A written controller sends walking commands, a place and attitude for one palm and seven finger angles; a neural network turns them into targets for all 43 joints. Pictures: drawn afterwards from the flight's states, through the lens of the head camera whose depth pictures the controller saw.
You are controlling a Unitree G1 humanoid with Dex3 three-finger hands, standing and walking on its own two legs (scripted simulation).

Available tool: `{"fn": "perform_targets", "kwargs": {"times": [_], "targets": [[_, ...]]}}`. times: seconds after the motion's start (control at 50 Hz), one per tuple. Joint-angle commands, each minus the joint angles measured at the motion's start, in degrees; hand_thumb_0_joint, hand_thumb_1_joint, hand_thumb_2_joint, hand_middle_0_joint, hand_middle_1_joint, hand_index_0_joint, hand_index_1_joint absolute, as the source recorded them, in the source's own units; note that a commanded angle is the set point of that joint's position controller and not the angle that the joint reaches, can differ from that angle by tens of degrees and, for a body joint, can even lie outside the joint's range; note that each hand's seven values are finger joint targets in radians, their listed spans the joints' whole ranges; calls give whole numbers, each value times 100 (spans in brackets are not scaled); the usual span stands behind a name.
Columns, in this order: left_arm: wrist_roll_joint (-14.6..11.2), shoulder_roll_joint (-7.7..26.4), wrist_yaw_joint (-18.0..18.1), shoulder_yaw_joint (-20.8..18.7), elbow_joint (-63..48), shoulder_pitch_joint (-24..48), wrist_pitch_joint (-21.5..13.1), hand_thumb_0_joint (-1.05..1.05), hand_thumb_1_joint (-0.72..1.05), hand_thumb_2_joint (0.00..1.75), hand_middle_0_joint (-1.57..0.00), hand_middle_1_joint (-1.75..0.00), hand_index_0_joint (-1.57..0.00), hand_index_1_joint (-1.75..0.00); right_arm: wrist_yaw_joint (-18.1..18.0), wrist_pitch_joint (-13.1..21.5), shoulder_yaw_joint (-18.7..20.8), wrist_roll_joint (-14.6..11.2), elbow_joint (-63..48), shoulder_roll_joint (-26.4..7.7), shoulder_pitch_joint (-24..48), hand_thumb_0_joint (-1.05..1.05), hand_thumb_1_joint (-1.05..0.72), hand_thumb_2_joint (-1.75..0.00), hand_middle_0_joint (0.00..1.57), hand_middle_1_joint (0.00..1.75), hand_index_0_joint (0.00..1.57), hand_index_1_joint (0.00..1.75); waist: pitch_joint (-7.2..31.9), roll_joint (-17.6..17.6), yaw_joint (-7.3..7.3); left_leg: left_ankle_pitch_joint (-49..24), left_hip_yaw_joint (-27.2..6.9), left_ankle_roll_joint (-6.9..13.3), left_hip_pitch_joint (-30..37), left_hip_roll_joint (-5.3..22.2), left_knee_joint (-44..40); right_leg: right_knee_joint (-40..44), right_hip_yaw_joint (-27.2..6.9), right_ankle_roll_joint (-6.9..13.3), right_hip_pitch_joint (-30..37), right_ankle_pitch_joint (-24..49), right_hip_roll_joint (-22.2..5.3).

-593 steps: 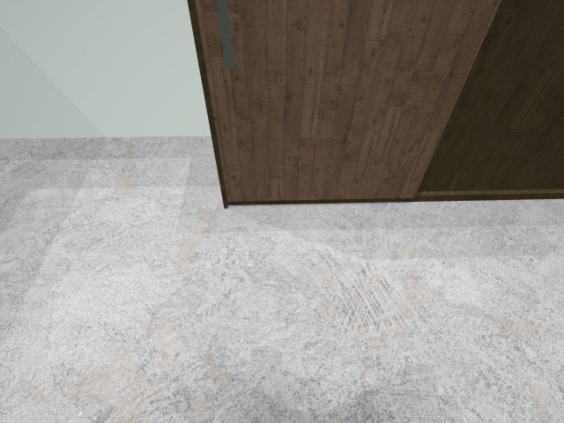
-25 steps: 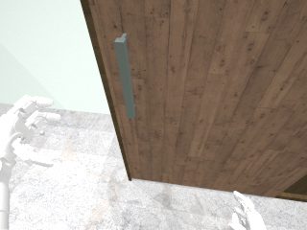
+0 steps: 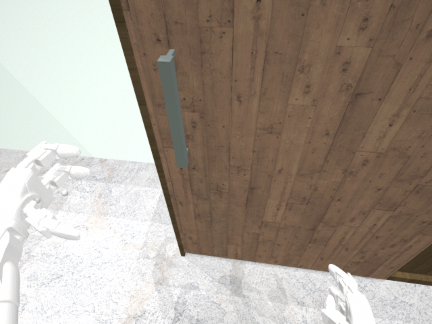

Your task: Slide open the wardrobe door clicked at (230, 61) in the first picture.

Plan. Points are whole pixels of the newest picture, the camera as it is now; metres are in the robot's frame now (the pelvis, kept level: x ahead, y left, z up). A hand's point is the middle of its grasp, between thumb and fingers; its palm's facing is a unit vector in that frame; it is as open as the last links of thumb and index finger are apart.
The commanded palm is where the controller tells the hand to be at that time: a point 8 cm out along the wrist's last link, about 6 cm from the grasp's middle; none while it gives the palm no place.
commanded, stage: move the hooked fingers beside the handle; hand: left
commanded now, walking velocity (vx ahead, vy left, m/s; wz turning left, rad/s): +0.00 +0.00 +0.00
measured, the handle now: (177, 115) +0.52 +0.15 +0.11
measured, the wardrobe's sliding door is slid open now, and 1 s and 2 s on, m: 0.00 0.00 0.00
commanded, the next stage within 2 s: none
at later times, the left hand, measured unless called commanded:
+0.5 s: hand (98, 169) +0.33 +0.24 +0.14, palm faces -0.01 -1.00 -0.04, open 14.0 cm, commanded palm +0.30 +0.29 +0.14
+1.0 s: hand (122, 146) +0.39 +0.22 +0.13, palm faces -0.02 -1.00 -0.02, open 14.0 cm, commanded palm +0.37 +0.28 +0.13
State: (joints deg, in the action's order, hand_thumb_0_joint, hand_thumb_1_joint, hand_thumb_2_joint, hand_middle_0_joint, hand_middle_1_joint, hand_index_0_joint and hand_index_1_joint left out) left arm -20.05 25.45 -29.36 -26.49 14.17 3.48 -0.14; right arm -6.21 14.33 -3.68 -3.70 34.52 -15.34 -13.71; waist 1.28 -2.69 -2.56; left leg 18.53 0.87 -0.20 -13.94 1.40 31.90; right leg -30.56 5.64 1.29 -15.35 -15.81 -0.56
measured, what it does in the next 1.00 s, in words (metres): stands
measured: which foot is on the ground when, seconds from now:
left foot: down 0.00-1.00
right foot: down 0.00-1.00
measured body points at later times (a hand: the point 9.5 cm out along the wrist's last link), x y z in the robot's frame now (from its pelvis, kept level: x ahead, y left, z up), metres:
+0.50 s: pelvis +0.00 +0.00 +0.00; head +0.00 -0.01 +0.45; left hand +0.32 +0.30 +0.14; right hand +0.15 -0.24 -0.08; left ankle -0.02 +0.12 -0.73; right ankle +0.00 -0.10 -0.73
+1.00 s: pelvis +0.00 +0.00 +0.00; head +0.02 -0.01 +0.45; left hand +0.39 +0.28 +0.14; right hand +0.11 -0.26 -0.10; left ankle -0.02 +0.12 -0.73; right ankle +0.00 -0.10 -0.73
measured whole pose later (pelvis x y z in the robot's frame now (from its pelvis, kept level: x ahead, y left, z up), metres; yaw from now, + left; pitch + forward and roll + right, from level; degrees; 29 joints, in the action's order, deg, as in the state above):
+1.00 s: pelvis +0.00 +0.00 +0.00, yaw -1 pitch +4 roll +0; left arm -13.2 25.1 -22.2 -20.8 40.9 29.8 -5.1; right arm -5.7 8.4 -2.8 -3.5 36.6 -16.0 -17.1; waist 1.9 -1.5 1.5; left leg 18.2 1.9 -0.3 -18.8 1.5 32.7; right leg -32.3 4.5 1.5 -21.1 -15.6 -0.5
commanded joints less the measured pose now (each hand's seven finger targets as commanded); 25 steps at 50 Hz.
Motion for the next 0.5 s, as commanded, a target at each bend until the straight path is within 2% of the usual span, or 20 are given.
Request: {"fn": "perform_targets", "kwargs": {"times": [0.0, 0.02, 0.08, 0.12, 0.16, 0.2, 0.22, 0.24, 0.28, 0.3, 0.34, 0.36, 0.4, 0.44, 0.48], "targets": [[-150, 1540, 9, -489, -1225, 1509, -346, 0, -50, 30, -30, -120, -30, -120, -87, 364, 289, -31, -863, -716, 499, 0, -90, -90, 20, 30, 20, 30, 1033, -230, 81, -1391, -146, 193, 241, -173, -368, 335, -279, -54, 420, 1409, 15], [-160, 1559, 15, -457, -1288, 1640, -377, 0, -50, 30, -30, -120, -30, -120, -87, 357, 285, -20, -850, -723, 485, 0, -90, -90, 20, 30, 20, 30, 1022, -169, 78, -1438, -150, 189, 251, -157, -353, 331, -288, -44, 463, 1444, 26], [-93, 1352, 76, -182, -1142, 2047, -407, 0, -50, 30, -30, -120, -30, -120, -141, 349, 294, -46, -807, -718, 441, 0, -90, -90, 20, 30, 20, 30, 1010, -128, 192, -1292, -189, 190, 302, -154, -387, 340, -258, -58, 272, 1274, 40], [-60, 1397, 135, -163, -1055, 2137, -423, 0, -50, 30, -30, -120, -30, -120, -144, 350, 283, -31, -772, -730, 437, 0, -90, -90, 20, 30, 20, 30, 951, -117, 145, -1279, -199, 189, 273, -150, -399, 355, -280, -31, 320, 1228, 29], [28, 1364, 185, -81, -983, 2342, -404, 0, -50, 30, -30, -120, -30, -120, -157, 323, 277, -38, -767, -717, 448, 0, -90, -90, 20, 30, 20, 30, 1090, -281, 172, -1250, -183, 186, 311, -162, -426, 350, -286, -31, 319, 1200, 3], [94, 1354, 268, -42, -798, 2476, -393, 0, -50, 30, -30, -120, -30, -120, -174, 301, 273, -46, -750, -718, 437, 0, -90, -90, 20, 30, 20, 30, 990, -252, 189, -1133, -191, 178, 236, -162, -451, 367, -268, -27, 244, 1038, -7], [83, 1403, 294, -54, -714, 2579, -397, 0, -50, 30, -30, -120, -30, -120, -164, 279, 266, -24, -730, -731, 419, 0, -90, -90, 20, 30, 20, 30, 965, -15, 181, -1192, -208, 182, 199, -139, -443, 375, -277, -19, 321, 1100, -1], [105, 1452, 317, -130, -686, 2579, -401, 0, -50, 30, -30, -120, -30, -120, -159, 267, 287, -31, -751, -732, 403, 0, -90, -90, 20, 30, 20, 30, 1132, 4, 163, -1265, -182, 191, 226, -145, -445, 343, -288, -31, 390, 1204, -3], [148, 1361, 375, -43, -797, 2729, -452, 0, -50, 30, -30, -120, -30, -120, -146, 265, 279, -32, -787, -696, 439, 0, -90, -90, 20, 30, 20, 30, 1291, -406, 138, -1380, -169, 161, 326, -162, -442, 296, -280, -7, 416, 1305, -22], [149, 1285, 413, -9, -753, 2676, -467, 0, -50, 30, -30, -120, -30, -120, -138, 265, 276, -27, -786, -679, 424, 0, -90, -90, 20, 30, 20, 30, 1324, -344, 133, -1487, -182, 155, 379, -147, -444, 276, -254, 5, 428, 1395, -13], [148, 1360, 439, -102, -519, 2519, -439, 0, -50, 30, -30, -120, -30, -120, -104, 234, 285, -17, -787, -713, 382, 0, -90, -90, 20, 30, 20, 30, 1311, 44, 95, -1507, -156, 169, 225, -128, -451, 269, -267, -15, 535, 1496, -1], [165, 1386, 463, -107, -467, 2636, -437, 0, -50, 30, -30, -120, -30, -120, -103, 209, 290, -25, -768, -726, 368, 0, -90, -90, 20, 30, 20, 30, 1281, -17, 115, -1460, -136, 169, 184, -136, -461, 283, -281, -23, 503, 1479, -12], [208, 1385, 514, -115, -148, 2636, -363, 0, -50, 30, -30, -120, -30, -120, -104, 160, 299, -37, -741, -745, 326, 0, -90, -90, 20, 30, 20, 30, 1096, 85, 140, -1336, -119, 170, 55, -130, -479, 304, -273, -28, 382, 1362, -16], [242, 1463, 525, -132, -211, 2839, -376, 0, -50, 30, -30, -120, -30, -120, -84, 114, 311, -32, -771, -746, 323, 0, -90, -90, 20, 30, 20, 30, 1250, 10, 122, -1459, -89, 180, 96, -136, -449, 273, -325, -18, 509, 1515, -23], [280, 1389, 564, -26, -368, 3081, -448, 0, -50, 30, -30, -120, -30, -120, -81, 102, 317, -27, -791, -727, 289, 0, -90, -90, 20, 30, 20, 30, 1408, -237, 149, -1533, -94, 169, 203, -146, -437, 245, -321, -1, 498, 1564, -29]]}}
